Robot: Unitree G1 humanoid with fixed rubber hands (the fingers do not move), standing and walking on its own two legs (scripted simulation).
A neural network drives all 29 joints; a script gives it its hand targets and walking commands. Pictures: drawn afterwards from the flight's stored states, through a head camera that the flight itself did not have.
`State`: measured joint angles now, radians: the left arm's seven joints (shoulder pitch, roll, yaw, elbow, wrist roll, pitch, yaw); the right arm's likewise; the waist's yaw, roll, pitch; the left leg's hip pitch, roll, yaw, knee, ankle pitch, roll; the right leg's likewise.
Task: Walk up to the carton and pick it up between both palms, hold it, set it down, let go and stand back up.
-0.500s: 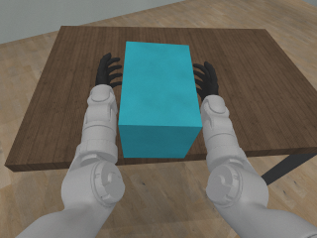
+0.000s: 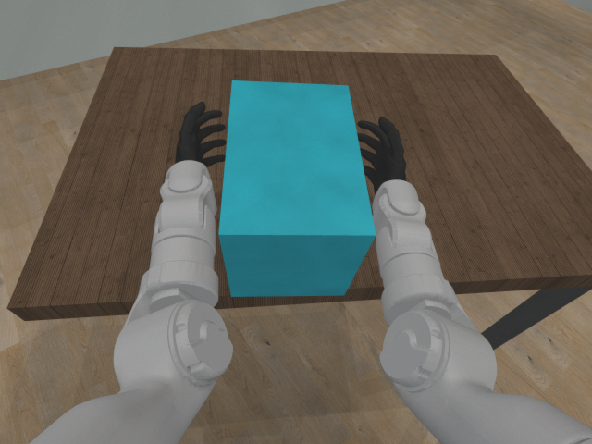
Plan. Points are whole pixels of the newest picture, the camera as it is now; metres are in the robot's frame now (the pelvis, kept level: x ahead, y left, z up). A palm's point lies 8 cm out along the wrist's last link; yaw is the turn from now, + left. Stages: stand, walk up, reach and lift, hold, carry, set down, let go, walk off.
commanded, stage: set down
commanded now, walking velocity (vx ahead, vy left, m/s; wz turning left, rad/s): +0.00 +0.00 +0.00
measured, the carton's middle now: (289, 191) +0.45 +0.02 +0.08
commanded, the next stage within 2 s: none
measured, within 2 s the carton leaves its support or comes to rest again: rests again in 0.18 s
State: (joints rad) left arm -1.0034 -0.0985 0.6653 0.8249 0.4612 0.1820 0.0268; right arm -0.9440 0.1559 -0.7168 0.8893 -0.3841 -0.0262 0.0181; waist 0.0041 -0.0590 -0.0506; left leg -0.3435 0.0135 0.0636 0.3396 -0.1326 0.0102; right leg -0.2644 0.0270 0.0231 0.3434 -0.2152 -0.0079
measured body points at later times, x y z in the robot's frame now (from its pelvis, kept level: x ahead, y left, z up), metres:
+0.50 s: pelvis +0.00 +0.00 +0.00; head +0.06 +0.01 +0.45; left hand +0.46 +0.16 +0.11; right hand +0.46 -0.11 +0.11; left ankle +0.02 +0.11 -0.75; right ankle -0.04 -0.11 -0.75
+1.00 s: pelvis -0.03 +0.01 +0.00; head +0.02 +0.02 +0.45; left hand +0.43 +0.16 +0.11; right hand +0.42 -0.14 +0.10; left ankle +0.02 +0.11 -0.75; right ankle -0.04 -0.11 -0.75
